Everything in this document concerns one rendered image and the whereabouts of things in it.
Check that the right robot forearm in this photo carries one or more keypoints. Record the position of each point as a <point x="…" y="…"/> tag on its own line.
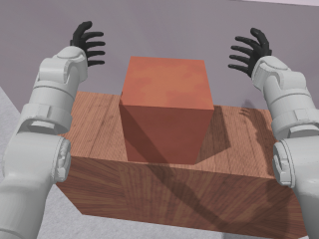
<point x="290" y="104"/>

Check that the robot right upper arm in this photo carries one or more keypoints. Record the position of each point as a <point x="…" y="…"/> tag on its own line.
<point x="296" y="165"/>

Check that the pedestal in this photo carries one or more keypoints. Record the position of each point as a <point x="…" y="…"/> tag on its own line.
<point x="231" y="188"/>

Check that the left robot forearm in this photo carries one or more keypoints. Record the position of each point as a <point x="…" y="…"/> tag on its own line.
<point x="54" y="92"/>

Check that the left robot hand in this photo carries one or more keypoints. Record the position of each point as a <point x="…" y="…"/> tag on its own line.
<point x="80" y="38"/>

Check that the robot left upper arm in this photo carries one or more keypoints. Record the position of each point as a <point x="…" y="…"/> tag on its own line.
<point x="34" y="162"/>

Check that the carton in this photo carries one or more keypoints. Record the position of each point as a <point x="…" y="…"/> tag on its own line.
<point x="165" y="107"/>

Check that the right robot hand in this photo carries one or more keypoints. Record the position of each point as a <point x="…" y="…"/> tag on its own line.
<point x="259" y="50"/>

